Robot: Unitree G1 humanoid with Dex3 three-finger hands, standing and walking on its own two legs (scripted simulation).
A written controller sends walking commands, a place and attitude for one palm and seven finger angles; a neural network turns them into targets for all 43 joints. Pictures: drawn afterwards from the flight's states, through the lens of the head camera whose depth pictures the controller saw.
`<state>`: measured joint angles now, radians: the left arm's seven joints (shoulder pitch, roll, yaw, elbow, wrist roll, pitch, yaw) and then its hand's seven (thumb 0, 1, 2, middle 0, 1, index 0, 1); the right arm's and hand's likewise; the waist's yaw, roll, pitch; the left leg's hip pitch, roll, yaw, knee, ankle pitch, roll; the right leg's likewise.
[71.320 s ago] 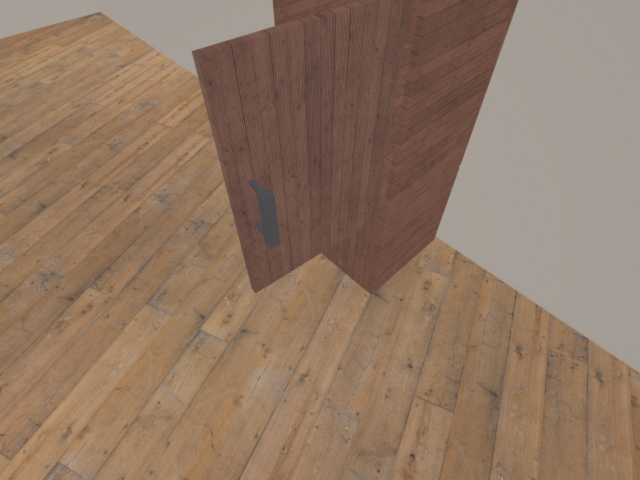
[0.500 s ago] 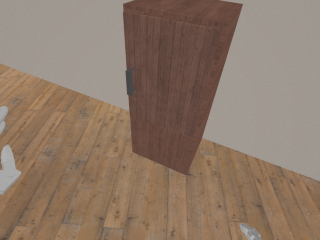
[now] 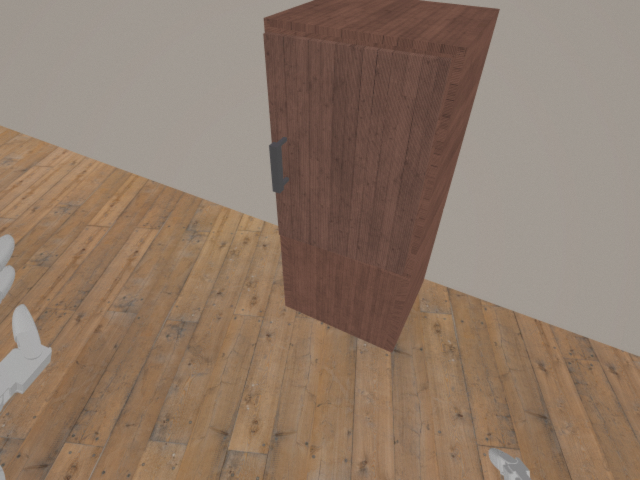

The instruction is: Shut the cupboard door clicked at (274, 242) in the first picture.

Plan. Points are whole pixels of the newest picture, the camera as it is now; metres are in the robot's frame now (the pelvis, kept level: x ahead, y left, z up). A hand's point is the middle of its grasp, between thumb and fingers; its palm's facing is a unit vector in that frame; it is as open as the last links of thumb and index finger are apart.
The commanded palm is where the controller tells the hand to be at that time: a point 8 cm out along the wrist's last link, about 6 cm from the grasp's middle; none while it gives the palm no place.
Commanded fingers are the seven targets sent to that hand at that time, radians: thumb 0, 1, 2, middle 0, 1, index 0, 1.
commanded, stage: let the arm hang, fingers relaxed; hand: left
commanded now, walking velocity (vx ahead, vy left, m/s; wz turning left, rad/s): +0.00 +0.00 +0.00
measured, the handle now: (280, 164) +0.90 +0.16 -0.06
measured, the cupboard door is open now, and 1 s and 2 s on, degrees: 3 3 3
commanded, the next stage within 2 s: look to check the result in 1.20 s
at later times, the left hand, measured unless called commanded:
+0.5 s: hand out of the picture -0.02 +0.19 -0.18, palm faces +0.02 -0.99 -0.17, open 7.1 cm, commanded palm none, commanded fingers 0.00 0.90 0.90 -0.20 -0.30 -0.20 -0.30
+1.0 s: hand out of the picture -0.02 +0.20 -0.17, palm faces +0.02 -0.97 -0.22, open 7.4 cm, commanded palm none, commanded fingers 0.00 0.90 0.90 -0.20 -0.30 -0.20 -0.30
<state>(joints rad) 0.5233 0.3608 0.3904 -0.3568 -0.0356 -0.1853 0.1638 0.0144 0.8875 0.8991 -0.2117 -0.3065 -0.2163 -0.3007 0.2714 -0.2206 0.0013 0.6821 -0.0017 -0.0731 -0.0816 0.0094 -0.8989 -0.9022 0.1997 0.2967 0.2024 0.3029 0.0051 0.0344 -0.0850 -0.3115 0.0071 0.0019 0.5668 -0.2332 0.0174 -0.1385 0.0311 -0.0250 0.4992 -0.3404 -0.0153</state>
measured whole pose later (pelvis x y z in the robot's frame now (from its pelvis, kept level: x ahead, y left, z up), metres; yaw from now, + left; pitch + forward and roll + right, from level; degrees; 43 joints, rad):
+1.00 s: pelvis -0.01 +0.01 +0.01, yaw +0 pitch -2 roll +0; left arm 0.32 0.19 0.01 1.12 0.02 0.01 0.02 0.01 0.91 0.90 -0.20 -0.30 -0.20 -0.30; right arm 0.26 -0.18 -0.01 1.11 -0.02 0.01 -0.02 0.00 -0.90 -0.90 0.20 0.30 0.20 0.30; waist 0.00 0.01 -0.01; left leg -0.25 -0.03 0.03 0.41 -0.14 0.04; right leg -0.12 -0.01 -0.01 0.43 -0.28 0.01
